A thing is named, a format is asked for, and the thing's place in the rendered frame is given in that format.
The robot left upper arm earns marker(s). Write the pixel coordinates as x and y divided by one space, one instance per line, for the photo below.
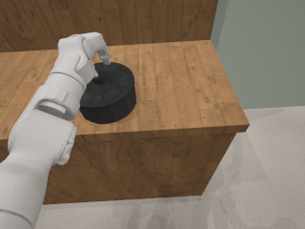
43 141

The lid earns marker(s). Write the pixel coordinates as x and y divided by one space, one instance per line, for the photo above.
119 84

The left robot hand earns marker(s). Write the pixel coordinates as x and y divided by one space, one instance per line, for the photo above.
100 47

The pot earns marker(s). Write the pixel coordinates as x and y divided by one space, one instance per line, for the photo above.
113 113

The left robot forearm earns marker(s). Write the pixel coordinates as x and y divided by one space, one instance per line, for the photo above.
61 93

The knob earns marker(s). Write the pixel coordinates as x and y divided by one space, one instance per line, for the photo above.
101 78

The table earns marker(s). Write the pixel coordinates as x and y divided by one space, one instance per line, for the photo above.
186 113

